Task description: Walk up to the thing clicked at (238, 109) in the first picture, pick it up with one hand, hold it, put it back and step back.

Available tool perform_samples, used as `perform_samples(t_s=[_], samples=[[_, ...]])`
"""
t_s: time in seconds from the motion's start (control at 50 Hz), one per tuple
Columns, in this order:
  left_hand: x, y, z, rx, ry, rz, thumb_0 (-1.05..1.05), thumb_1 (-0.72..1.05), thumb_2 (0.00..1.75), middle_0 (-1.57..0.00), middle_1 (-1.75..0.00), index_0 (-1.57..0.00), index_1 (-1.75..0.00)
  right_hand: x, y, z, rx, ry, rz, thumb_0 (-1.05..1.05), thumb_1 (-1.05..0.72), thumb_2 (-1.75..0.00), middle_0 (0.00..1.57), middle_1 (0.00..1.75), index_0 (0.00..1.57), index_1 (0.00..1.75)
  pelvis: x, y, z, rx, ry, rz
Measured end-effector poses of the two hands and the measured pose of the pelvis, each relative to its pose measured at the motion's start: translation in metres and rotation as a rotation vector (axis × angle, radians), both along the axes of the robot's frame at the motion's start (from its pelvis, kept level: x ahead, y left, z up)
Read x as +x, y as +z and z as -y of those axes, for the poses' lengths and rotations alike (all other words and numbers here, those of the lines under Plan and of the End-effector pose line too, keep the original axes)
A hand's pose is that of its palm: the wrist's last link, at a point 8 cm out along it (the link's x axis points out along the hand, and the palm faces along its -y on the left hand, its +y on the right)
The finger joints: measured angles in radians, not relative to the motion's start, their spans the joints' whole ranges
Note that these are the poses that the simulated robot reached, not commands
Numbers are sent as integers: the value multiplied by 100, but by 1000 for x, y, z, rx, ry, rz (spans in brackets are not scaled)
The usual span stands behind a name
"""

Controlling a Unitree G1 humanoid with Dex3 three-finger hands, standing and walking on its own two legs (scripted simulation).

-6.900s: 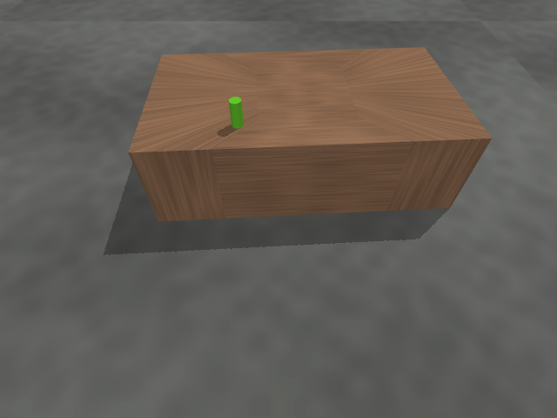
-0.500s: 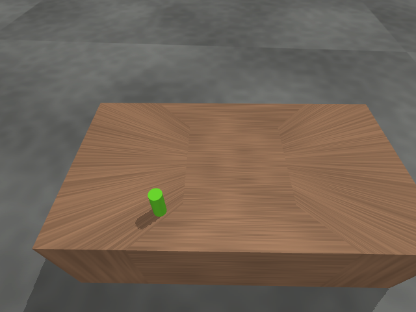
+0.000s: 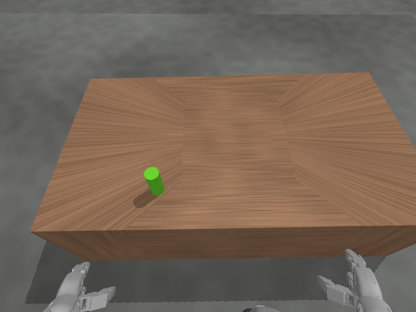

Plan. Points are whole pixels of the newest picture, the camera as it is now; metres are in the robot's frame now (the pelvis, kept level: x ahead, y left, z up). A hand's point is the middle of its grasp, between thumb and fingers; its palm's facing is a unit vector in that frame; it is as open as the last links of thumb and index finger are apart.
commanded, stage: go down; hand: left
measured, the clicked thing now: (154, 181) +0.52 +0.20 -0.29
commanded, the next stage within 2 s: none
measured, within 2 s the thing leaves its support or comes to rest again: neither
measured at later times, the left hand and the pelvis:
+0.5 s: hand (93, 289) +0.17 +0.26 -0.13, palm faces +0.06 -0.95 -0.32, open 17.1 cm; pelvis +0.02 +0.02 -0.01, yaw +0 degrees
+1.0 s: hand (85, 287) +0.18 +0.27 -0.12, palm faces +0.10 -0.95 -0.31, open 17.5 cm; pelvis +0.02 +0.01 -0.02, yaw +1 degrees
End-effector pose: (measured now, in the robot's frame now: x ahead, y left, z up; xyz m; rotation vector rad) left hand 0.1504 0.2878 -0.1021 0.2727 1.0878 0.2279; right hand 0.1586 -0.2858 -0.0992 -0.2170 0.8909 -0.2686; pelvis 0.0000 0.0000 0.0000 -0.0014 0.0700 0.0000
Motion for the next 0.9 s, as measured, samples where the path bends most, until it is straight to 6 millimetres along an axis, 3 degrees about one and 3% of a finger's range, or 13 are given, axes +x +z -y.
perform_samples(t_s=[0.08, 0.22, 0.3, 0.4, 0.58, 0.9], samples=[[9, 7, -2, -10, -3, 3, 1, 36, 37, -8, -5, -8, -6, 3, 8, -1, 5, -4, 54, 1, -29, -37, 7, 9, 8, 9, 3, -1, -2, 0, 1, -17], [-2, 3, -10, -14, 8, -60, 0, -1, 17, -8, -2, -8, -3, -15, 4, -6, 8, -1, 12, 1, 8, -19, 6, 6, 6, 6, 7, -5, -6, -4, -1, -40], [-3, 1, -13, -4, 11, -52, 0, -22, 11, -9, -3, -8, -4, -20, 1, -10, -10, -2, 2, 0, 24, -13, 6, 6, 6, 5, 8, -8, -9, -9, 0, -49], [4, 3, -15, 0, 10, -15, 0, -40, 7, -9, -3, -8, -4, -11, 3, -16, -32, 0, 39, 0, 36, -9, 6, 5, 6, 5, 12, -11, -14, -14, 2, -53], [12, 10, -18, -17, 6, 9, 0, -49, 4, -10, -4, -9, -4, 8, 10, -29, -19, 14, 120, 0, 44, -6, 6, 5, 6, 5, 21, -13, -19, -21, 8, -54], [11, 17, -25, -13, 28, 39, -1, -56, 3, -10, -4, -9, -4, 5, 14, -32, -16, 37, 154, 0, 50, -5, 6, 5, 6, 5, 22, -17, -16, -23, 14, -64]])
